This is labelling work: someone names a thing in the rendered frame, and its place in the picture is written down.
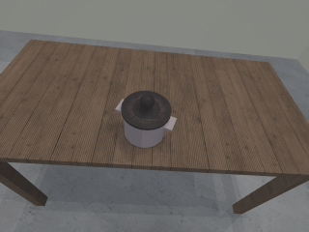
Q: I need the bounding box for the table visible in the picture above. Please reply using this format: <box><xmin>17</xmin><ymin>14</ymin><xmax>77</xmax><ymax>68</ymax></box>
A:
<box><xmin>0</xmin><ymin>39</ymin><xmax>309</xmax><ymax>215</ymax></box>

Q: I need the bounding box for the lid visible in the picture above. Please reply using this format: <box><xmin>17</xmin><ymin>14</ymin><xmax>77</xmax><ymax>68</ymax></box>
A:
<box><xmin>121</xmin><ymin>90</ymin><xmax>172</xmax><ymax>131</ymax></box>

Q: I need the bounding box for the knob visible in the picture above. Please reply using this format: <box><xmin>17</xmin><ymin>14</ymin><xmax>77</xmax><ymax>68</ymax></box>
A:
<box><xmin>140</xmin><ymin>94</ymin><xmax>155</xmax><ymax>109</ymax></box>

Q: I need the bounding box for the pot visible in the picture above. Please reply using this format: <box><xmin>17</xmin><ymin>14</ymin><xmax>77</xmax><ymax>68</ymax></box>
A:
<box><xmin>115</xmin><ymin>99</ymin><xmax>177</xmax><ymax>148</ymax></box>

